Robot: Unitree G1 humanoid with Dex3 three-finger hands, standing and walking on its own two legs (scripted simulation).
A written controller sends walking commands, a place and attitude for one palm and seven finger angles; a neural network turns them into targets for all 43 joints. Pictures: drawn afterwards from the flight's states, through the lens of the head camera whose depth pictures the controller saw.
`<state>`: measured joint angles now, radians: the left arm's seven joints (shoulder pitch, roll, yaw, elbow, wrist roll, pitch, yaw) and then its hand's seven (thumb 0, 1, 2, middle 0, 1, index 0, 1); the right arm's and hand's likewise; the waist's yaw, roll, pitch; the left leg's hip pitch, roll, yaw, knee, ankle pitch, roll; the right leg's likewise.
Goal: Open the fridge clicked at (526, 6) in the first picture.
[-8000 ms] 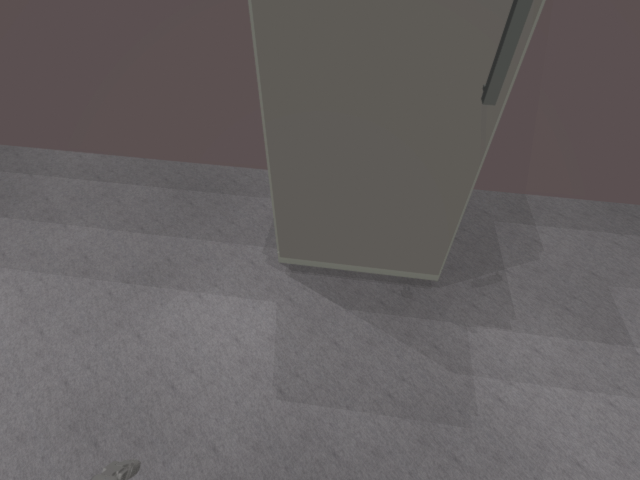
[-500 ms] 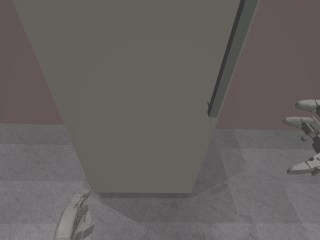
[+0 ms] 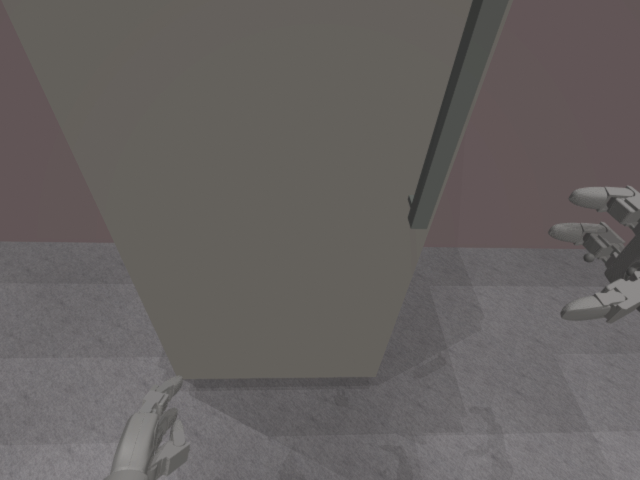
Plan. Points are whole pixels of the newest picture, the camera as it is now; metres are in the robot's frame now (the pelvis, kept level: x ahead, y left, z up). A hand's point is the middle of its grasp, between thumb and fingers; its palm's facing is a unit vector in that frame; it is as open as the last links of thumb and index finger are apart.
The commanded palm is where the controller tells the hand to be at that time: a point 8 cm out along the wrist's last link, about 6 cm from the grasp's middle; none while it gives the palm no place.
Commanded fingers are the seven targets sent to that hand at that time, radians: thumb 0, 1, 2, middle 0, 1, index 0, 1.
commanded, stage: move the hooked fingers beside the handle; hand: right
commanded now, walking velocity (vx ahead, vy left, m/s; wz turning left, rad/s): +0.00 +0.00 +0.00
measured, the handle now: (444, 115) +0.53 -0.16 +0.22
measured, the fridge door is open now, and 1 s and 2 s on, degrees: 0 0 0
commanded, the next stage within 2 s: none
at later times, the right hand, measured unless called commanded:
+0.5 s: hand (552, 223) +0.35 -0.26 +0.19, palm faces +0.05 +1.00 -0.04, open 14.0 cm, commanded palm +0.33 -0.30 +0.19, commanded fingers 0.00 0.50 -0.30 0.30 1.20 0.30 1.20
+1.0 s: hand (513, 189) +0.41 -0.23 +0.19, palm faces +0.01 +1.00 -0.02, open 14.0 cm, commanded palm +0.39 -0.28 +0.18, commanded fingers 0.00 0.50 -0.30 0.30 1.20 0.30 1.20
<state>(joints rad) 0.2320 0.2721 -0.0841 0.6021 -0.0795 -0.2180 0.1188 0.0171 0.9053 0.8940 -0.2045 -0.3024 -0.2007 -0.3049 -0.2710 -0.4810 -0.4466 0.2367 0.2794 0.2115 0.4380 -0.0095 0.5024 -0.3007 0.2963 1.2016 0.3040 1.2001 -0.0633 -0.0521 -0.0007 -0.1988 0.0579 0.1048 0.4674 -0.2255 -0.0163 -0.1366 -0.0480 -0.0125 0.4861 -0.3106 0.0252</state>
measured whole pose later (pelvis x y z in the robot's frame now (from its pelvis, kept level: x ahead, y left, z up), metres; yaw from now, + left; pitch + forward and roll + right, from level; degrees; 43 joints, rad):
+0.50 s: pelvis +0.00 +0.00 +0.00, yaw +1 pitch -1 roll +0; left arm 0.25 0.27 -0.07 0.61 -0.08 -0.18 0.12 0.02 0.91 0.89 -0.20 -0.30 -0.20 -0.30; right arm -0.40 -0.45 -0.41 0.35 0.25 0.18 0.38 -0.01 0.50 -0.30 0.30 1.20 0.31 1.20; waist -0.03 -0.04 -0.02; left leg -0.23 0.06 0.09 0.47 -0.23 -0.02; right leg -0.15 -0.05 -0.03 0.47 -0.31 0.02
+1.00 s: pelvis +0.00 +0.00 +0.00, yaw +2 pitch +2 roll +0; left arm 0.32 0.28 -0.06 0.65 -0.07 -0.15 0.11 0.02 0.91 0.89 -0.20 -0.30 -0.20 -0.30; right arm -0.66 -0.49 -0.38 0.71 0.20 0.06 0.35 -0.01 0.50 -0.30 0.30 1.20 0.30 1.20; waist 0.02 -0.03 -0.02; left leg -0.30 0.06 0.07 0.47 -0.20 -0.02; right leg -0.22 -0.05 -0.04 0.49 -0.30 0.02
